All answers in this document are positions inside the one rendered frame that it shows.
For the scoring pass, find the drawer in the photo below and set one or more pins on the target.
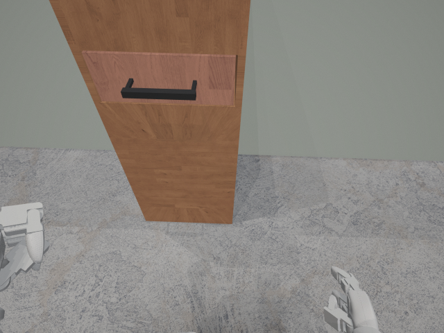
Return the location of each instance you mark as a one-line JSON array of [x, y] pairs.
[[111, 70]]

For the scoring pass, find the handle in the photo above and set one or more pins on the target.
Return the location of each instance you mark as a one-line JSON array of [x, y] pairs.
[[151, 93]]

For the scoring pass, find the right robot hand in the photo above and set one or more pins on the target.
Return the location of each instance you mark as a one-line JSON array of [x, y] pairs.
[[357, 310]]

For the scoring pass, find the left robot hand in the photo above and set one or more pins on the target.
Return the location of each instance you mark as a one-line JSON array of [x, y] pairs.
[[21, 226]]

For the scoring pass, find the cabinet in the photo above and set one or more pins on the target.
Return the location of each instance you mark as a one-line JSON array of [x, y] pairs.
[[180, 159]]

